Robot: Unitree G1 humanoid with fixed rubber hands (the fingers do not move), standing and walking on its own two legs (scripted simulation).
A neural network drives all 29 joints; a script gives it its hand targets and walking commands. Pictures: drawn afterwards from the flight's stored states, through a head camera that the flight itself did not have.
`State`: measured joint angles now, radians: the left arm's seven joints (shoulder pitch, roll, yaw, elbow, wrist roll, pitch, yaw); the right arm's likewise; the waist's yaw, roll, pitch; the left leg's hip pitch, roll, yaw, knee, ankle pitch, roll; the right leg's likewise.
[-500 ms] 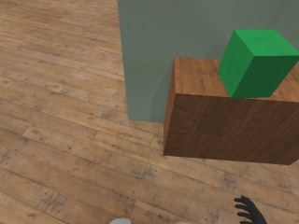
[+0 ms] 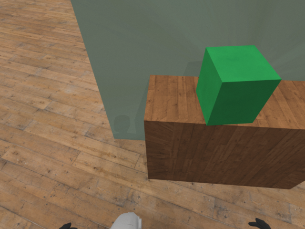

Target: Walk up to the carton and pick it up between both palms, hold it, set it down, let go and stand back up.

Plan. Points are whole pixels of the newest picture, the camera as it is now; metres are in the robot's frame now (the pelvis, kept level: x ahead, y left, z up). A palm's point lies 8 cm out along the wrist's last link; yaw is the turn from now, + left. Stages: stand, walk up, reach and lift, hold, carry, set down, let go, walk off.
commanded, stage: walk up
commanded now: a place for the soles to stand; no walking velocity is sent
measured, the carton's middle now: (229, 86) +0.62 -0.24 -0.01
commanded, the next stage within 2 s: none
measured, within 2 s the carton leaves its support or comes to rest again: neither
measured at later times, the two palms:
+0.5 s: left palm (130, 181) +0.27 +0.11 -0.10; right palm out of the picture +0.13 -0.45 -0.09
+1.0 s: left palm (148, 195) +0.22 +0.05 -0.09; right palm out of the picture +0.30 -0.47 -0.09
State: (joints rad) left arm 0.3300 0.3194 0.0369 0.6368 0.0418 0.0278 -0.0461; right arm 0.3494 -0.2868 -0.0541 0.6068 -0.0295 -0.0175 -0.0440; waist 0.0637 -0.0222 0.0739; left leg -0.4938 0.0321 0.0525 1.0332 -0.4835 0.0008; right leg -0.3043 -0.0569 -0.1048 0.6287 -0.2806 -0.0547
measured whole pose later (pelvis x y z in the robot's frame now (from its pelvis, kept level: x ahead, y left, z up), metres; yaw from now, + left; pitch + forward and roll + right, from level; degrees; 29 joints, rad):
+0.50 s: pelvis +0.12 -0.15 -0.01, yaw -2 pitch -3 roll +1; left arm 0.23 0.31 0.05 0.60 0.04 0.03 -0.09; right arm 0.45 -0.33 -0.06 0.64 -0.05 -0.04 -0.05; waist -0.04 -0.05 0.10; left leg -0.22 0.19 0.04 0.65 -0.37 -0.02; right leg -0.40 -0.11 -0.02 0.65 -0.17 0.00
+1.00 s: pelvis +0.15 -0.22 +0.00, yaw +5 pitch -1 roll +0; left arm 0.31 0.30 -0.02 0.62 0.00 0.01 -0.01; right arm 0.27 -0.28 -0.02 0.64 0.00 0.00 0.01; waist 0.02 -0.01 0.04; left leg -0.28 -0.01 -0.05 0.57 -0.28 -0.01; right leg -0.30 -0.06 -0.20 0.57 -0.25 -0.05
